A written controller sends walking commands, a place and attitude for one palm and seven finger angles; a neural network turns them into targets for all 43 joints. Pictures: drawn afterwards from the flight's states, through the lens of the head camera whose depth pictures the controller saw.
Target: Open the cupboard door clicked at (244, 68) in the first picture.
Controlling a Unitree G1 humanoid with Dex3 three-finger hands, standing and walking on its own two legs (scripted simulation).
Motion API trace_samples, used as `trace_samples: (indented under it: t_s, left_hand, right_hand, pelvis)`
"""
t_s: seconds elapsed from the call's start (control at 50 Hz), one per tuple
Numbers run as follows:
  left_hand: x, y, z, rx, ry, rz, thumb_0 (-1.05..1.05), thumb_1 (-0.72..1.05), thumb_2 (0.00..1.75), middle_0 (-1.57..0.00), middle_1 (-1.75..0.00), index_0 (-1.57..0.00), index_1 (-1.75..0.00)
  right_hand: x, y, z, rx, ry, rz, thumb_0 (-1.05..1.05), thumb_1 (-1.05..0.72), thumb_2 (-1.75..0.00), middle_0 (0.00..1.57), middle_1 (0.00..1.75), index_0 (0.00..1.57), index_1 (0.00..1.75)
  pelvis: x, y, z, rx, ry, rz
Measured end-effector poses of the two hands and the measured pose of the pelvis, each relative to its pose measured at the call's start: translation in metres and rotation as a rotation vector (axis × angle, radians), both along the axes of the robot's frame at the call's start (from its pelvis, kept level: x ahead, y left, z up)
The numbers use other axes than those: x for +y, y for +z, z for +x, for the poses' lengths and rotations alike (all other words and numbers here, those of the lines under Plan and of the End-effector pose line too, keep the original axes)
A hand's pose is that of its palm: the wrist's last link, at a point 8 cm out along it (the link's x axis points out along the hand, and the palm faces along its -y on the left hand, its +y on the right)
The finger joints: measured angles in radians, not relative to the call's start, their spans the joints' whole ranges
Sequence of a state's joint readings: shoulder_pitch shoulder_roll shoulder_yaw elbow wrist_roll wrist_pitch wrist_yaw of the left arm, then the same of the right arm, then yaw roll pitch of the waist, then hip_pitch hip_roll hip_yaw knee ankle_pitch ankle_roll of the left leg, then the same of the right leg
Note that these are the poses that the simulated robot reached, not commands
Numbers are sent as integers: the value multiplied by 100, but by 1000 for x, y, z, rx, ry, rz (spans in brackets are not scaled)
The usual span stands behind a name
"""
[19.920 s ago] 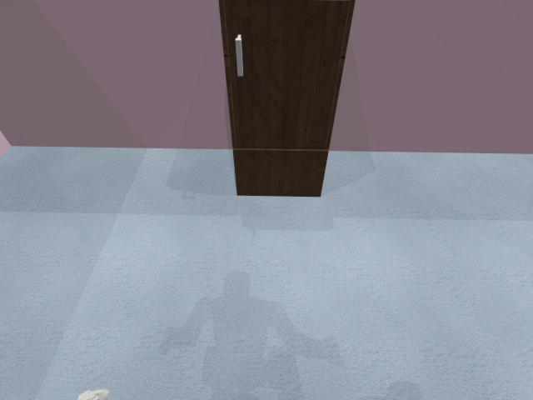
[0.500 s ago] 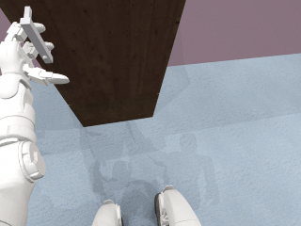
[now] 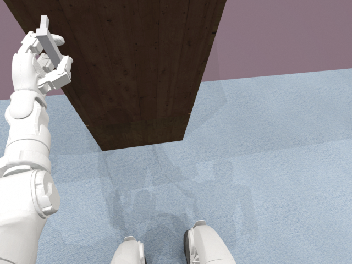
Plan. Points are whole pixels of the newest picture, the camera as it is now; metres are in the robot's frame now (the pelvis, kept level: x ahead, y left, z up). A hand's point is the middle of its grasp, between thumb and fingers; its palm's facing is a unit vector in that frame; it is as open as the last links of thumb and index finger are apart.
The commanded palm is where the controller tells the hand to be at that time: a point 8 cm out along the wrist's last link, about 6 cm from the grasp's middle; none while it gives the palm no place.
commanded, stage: close the thumb around the handle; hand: left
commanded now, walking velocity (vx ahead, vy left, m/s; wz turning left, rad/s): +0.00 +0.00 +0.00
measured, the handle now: (56, 49) +0.57 +0.22 +0.07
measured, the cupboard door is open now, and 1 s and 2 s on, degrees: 1 31 42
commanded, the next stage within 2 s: pull the door open along its arc in 0.12 s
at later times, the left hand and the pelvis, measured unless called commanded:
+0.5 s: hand (68, 79) +0.50 +0.19 +0.07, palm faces +0.05 -1.00 -0.02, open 5.8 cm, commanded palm +0.44 +0.23 +0.07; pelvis +0.00 -0.01 +0.00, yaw -1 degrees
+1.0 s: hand (117, 139) +0.36 +0.09 +0.07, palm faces +0.45 -0.89 +0.02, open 5.9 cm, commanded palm +0.28 +0.11 +0.07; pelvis +0.02 -0.01 +0.02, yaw +2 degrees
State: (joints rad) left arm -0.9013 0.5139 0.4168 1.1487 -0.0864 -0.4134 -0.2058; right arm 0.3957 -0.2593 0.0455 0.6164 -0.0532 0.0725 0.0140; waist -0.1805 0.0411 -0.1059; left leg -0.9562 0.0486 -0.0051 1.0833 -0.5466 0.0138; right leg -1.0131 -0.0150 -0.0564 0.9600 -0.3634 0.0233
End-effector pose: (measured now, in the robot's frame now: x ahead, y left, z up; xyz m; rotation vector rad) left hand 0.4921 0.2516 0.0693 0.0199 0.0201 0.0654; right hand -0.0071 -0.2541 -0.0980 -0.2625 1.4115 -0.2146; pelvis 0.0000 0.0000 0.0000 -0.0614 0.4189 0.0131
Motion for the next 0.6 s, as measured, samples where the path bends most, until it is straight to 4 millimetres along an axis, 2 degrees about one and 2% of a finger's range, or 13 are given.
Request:
trace_samples:
  t_s: [0.18, 0.38, 0.5, 0.6]
  left_hand:
    - [-8, -1, 2, 3, -13, -3, 1, 74, 84, -32, -133, -34, -133]
    - [-9, -1, -1, -2, -4, -2, 1, 74, 83, -34, -133, -34, -135]
    - [-12, -2, -18, -7, -19, 0, 1, 75, 80, -33, -132, -33, -135]
    - [-19, -2, -44, -10, -44, -3, 1, 74, 78, -32, -133, -33, -134]
  right_hand:
    - [-5, -1, 2, -1, 2, -3, 0, -91, -89, 21, 30, 20, 29]
    - [-11, -1, 2, -16, -4, -6, 0, -91, -89, 21, 30, 20, 29]
    - [-11, 3, 10, -46, -21, 12, 0, -91, -89, 21, 30, 20, 29]
    - [-9, 8, 30, -106, -19, 32, 0, -91, -89, 21, 30, 20, 29]
  pelvis:
    - [-4, 0, 0, 1, 1, 3]
    - [-8, -2, -3, 5, -9, 11]
    - [-8, 5, 2, -11, -23, 17]
    - [-7, 12, 7, -35, -27, 23]
